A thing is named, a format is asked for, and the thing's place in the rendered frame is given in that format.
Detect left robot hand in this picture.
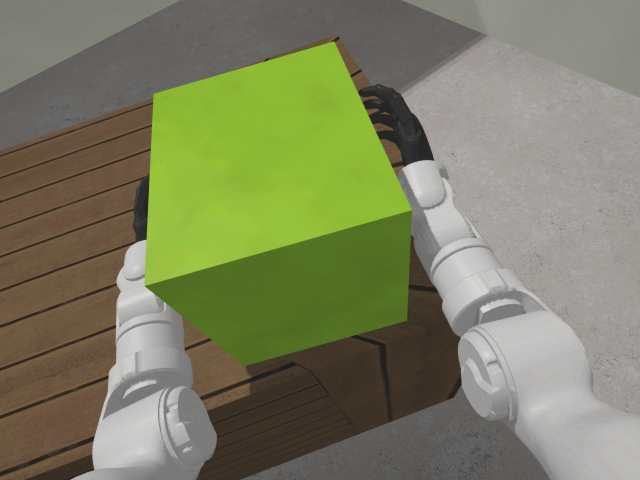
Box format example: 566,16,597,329
133,173,150,243

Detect robot right upper arm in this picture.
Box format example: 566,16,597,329
458,310,640,480

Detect pedestal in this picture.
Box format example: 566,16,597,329
0,35,462,480

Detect right robot hand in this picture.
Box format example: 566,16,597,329
359,84,434,167

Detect robot left upper arm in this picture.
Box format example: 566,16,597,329
71,386,217,480

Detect left robot forearm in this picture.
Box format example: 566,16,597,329
92,240,193,470

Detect carton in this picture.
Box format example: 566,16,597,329
144,42,412,366

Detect right robot forearm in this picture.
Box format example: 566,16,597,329
397,160,593,385

